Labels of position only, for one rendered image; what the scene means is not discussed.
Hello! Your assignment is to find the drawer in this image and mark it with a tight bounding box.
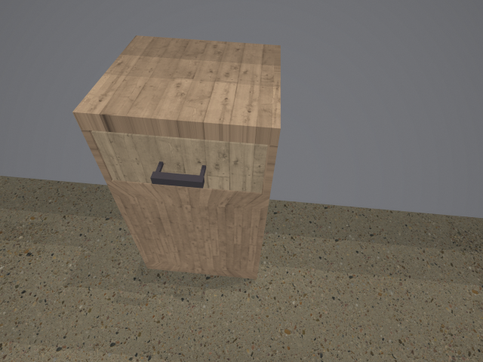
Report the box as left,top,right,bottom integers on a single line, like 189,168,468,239
91,130,268,193

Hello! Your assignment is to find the cabinet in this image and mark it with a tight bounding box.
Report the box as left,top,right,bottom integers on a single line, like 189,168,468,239
72,35,281,279

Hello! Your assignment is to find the handle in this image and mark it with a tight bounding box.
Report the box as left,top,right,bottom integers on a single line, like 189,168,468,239
150,161,206,189

